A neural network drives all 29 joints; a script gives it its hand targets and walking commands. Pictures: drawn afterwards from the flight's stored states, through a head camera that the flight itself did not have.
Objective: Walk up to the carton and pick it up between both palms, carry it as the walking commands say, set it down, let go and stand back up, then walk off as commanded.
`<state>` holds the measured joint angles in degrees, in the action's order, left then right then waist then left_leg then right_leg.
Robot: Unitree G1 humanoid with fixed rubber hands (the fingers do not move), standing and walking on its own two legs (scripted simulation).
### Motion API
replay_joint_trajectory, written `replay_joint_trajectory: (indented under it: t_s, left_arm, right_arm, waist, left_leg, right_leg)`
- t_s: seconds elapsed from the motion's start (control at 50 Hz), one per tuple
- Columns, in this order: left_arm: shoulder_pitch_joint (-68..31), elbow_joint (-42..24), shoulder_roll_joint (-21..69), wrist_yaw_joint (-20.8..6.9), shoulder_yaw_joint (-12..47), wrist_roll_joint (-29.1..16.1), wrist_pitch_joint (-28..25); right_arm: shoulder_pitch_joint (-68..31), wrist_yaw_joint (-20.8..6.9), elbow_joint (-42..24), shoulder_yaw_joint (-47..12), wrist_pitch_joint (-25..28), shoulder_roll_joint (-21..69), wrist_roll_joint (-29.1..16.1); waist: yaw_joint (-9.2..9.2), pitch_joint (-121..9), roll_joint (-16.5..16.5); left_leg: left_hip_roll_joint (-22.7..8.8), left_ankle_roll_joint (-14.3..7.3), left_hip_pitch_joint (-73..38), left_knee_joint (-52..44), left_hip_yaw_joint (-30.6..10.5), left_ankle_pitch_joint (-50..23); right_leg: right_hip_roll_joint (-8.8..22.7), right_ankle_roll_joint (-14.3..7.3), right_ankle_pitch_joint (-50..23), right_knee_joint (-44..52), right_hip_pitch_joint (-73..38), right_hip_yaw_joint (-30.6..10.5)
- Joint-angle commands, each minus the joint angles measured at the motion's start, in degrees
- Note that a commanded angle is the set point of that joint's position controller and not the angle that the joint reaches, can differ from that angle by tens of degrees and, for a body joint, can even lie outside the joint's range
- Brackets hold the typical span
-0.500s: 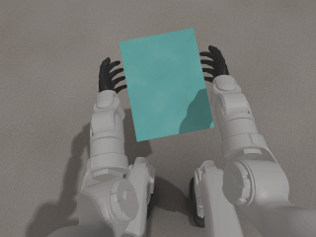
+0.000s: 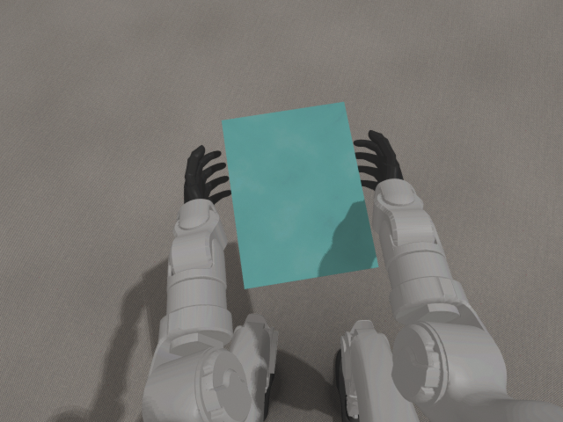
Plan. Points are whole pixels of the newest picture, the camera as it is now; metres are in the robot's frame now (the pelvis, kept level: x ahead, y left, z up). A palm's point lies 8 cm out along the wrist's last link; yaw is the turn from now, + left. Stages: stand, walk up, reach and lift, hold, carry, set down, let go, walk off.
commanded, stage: reach and lift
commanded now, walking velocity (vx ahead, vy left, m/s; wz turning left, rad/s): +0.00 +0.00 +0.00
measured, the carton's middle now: (295, 202) +0.45 +0.03 -0.12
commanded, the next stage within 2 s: none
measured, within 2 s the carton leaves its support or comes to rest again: neither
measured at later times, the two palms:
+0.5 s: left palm (180, 194) +0.40 +0.16 +0.04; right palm (402, 177) +0.43 -0.10 +0.03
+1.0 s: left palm (143, 175) +0.38 +0.17 +0.12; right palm (426, 164) +0.40 -0.10 +0.11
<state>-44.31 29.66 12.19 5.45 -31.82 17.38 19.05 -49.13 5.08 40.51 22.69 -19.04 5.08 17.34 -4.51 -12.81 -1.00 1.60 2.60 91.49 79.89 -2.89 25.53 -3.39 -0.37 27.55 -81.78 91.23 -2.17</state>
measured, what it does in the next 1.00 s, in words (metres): rises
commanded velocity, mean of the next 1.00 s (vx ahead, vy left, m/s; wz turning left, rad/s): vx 0.00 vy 0.00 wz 0.00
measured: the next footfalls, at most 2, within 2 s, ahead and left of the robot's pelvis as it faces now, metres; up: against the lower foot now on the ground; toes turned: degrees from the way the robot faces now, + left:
none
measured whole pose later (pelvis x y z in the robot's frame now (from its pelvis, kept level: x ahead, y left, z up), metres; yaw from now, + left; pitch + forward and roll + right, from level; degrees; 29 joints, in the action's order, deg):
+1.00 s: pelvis +0.04 +0.00 +0.14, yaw +0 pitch +19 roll +1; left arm -28.5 27.5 13.4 3.0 -27.4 19.2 19.2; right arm -30.1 1.6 33.9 19.4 -21.2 10.2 19.9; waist -4.5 -7.0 -0.4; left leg 0.8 1.7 46.1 42.9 -3.0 15.5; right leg -2.5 -0.7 17.5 -45.0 46.0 -3.5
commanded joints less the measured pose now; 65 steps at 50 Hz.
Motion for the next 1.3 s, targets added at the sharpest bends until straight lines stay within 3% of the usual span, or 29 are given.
replay_joint_trajectory:
  t_s: [0.0, 0.74, 1.28]
  left_arm:
    - [-31.26, 9.69, 54.24, -16.90, 33.58, -8.06, 1.04]
    - [-9.97, 8.41, 58.08, -17.44, 36.69, -6.26, 0.86]
    - [-1.80, 5.91, 57.50, -18.72, 35.23, -6.62, 6.47]
  right_arm:
    - [-31.29, -16.15, 2.80, -27.95, 2.24, 58.38, -8.38]
    - [-15.58, -18.39, -3.97, -33.05, 2.87, 58.97, -7.24]
    - [-7.46, -18.96, -9.21, -33.54, -3.02, 59.16, -6.71]
  waist:
    - [-0.80, -44.00, -3.05]
    - [-0.59, -30.05, -1.50]
    - [-0.60, -15.09, 0.70]
  left_leg:
    - [8.18, -0.51, -27.09, -8.73, 4.49, -13.02]
    - [5.68, -1.19, -55.12, -32.81, 1.32, -23.19]
    - [3.58, -1.72, -75.41, -50.26, 0.74, -26.71]
  right_leg:
    - [-7.02, 0.73, -11.39, 12.28, -28.38, 0.87]
    - [-4.11, -0.31, -20.34, 35.30, -52.33, -1.97]
    - [-2.53, -0.89, -24.18, 53.34, -74.51, -3.19]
